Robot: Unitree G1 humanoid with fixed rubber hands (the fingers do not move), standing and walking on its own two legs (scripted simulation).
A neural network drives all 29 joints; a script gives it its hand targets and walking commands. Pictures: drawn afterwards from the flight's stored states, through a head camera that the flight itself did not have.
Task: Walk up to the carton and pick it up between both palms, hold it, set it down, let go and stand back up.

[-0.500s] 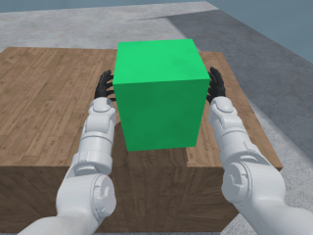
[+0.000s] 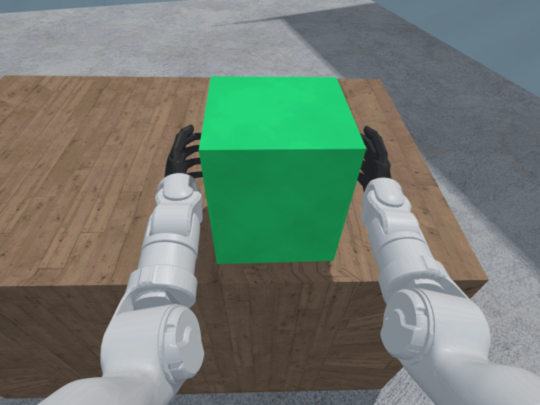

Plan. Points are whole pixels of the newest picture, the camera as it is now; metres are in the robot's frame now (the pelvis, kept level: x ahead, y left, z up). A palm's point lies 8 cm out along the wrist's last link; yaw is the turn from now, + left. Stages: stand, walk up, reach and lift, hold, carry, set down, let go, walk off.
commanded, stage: set down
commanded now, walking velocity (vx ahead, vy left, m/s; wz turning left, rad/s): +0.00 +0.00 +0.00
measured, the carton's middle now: (275, 173) +0.46 -0.02 +0.10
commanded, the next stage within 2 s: none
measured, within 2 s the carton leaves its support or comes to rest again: rests again in 1.24 s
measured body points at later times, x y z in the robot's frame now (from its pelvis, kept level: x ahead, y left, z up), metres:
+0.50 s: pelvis +0.00 +0.00 +0.00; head +0.00 +0.00 +0.45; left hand +0.42 +0.14 +0.12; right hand +0.41 -0.17 +0.12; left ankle +0.00 +0.13 -0.75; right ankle -0.01 -0.10 -0.75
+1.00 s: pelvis +0.00 +0.00 +0.00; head +0.01 +0.01 +0.45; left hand +0.42 +0.14 +0.11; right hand +0.41 -0.17 +0.11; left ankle +0.00 +0.13 -0.75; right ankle -0.01 -0.10 -0.75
